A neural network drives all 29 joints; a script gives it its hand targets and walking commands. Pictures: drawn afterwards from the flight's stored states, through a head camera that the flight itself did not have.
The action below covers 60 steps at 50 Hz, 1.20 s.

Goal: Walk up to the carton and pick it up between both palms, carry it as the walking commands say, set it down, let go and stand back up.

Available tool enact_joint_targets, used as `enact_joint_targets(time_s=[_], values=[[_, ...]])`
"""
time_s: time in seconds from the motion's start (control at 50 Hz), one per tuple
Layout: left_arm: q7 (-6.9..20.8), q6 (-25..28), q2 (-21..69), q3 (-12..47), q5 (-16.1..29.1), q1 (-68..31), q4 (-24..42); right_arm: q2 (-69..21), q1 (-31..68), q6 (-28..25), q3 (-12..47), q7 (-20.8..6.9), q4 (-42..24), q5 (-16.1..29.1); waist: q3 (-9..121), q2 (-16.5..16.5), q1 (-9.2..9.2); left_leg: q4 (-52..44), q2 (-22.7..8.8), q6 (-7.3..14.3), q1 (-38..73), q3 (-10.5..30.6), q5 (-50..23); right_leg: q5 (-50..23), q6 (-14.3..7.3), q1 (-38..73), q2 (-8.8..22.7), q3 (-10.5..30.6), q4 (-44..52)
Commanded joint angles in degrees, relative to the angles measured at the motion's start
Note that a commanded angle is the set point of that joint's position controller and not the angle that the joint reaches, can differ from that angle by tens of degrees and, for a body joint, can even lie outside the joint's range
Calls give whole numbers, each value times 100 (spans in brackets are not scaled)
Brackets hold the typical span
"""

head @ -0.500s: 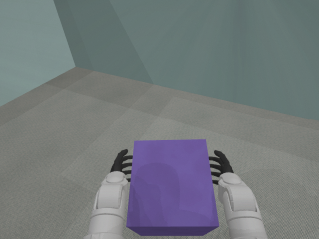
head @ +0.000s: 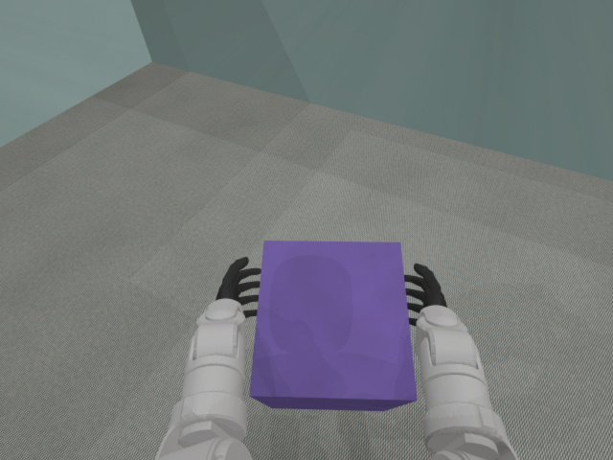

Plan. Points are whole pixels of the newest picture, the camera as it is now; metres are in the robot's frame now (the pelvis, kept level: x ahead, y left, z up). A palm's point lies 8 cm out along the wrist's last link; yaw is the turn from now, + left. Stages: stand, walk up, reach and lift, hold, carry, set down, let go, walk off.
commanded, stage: set down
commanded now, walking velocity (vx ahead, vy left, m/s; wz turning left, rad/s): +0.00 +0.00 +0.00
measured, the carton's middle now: (329, 333) +0.34 +0.00 -0.09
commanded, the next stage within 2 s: none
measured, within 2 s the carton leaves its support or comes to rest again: neither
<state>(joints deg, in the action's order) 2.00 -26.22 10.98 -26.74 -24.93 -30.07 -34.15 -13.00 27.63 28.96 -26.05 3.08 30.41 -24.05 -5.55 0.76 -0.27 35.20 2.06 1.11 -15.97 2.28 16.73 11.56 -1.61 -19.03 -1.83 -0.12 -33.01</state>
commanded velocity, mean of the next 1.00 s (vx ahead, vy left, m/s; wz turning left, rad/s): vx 0.00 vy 0.00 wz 0.00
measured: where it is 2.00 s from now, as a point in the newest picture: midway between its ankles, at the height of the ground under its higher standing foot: outside the picture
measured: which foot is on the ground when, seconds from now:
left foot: down 0.00-1.00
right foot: down 0.00-1.00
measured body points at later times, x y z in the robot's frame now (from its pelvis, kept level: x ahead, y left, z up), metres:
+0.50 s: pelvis +0.00 +0.01 -0.03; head +0.16 +0.00 +0.39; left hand +0.38 +0.15 -0.09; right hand +0.36 -0.14 -0.10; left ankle +0.03 +0.11 -0.73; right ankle +0.07 -0.10 -0.73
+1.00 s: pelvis -0.03 +0.00 -0.11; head +0.18 -0.01 +0.29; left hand +0.41 +0.15 -0.17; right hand +0.39 -0.14 -0.18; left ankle +0.03 +0.11 -0.73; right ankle +0.07 -0.10 -0.73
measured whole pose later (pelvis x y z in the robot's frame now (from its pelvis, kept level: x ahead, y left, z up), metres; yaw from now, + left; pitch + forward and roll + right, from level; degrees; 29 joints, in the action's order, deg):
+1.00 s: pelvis -0.03 +0.00 -0.11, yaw +0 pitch +35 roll +1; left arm 1.7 -16.5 8.1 -29.2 -18.6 -42.8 -33.0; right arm -12.6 39.9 18.3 -29.1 4.9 27.5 -20.2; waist 8.9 0.4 -0.4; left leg 68.1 3.2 1.0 -78.6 0.0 24.3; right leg 18.3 -0.9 -82.3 -1.4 0.9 -65.8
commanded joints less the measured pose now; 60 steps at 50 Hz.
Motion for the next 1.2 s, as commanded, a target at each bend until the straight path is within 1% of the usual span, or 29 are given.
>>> enact_joint_targets(time_s=[0.0,0.08,0.2,0.3,0.42,0.58,0.72,0.88,1.0,1.18], values=[[1289,379,4899,2554,1098,-2686,-471,-4840,3050,-579,2632,-1387,217,1132,2441,54,49,-665,133,220,-820,393,-732,-845,-51,1433,-200,562,64],[1190,679,4868,2761,1110,-2418,-372,-4775,2786,-879,2781,-1408,189,1110,2925,53,22,-458,172,132,-956,422,-1277,-1282,-35,1064,-260,550,-145],[1120,1035,4801,2916,1045,-2137,-361,-4723,2503,-1244,2975,-1456,196,1071,3368,18,-26,-167,237,57,-1404,419,-1706,-1692,1,489,-306,539,-414],[1136,1281,4736,3067,1039,-2122,-360,-4689,2475,-1500,3130,-1449,149,1065,3830,-71,-23,168,327,34,-1874,397,-1765,-1859,44,31,-327,529,-710],[1197,1405,4756,3246,1099,-2295,-372,-4652,2673,-1642,3268,-1414,81,1086,4423,-92,10,637,411,-29,-2524,326,-1691,-1780,91,-576,-383,489,-1163],[1324,1328,4849,3253,1194,-2758,-423,-4827,3195,-1565,3317,-1422,159,1110,4957,-95,-38,1216,494,-81,-3375,211,-1201,-1240,144,-1430,-438,424,-1772],[1466,1148,4896,3068,1243,-3322,-561,-5042,3749,-1376,3217,-1441,336,1113,5207,-164,-36,1698,560,-44,-4144,92,-569,-661,179,-2058,-463,372,-2228],[1563,975,4894,2862,1285,-3854,-679,-5163,4302,-1204,3101,-1432,408,1153,5558,-191,-46,2245,619,-1,-4911,-12,-153,-316,203,-2605,-512,332,-2737],[1569,912,4894,2812,1324,-4160,-698,-5204,4579,-1129,3061,-1408,429,1182,5869,-182,-35,2669,650,-5,-5395,-57,-85,-283,226,-2972,-545,315,-3124],[1456,916,4881,3010,1476,-4399,-679,-5157,4831,-1123,3191,-1348,331,1327,6430,-144,-42,3309,700,-67,-5868,-59,-393,-559,280,-3599,-619,225,-3771]])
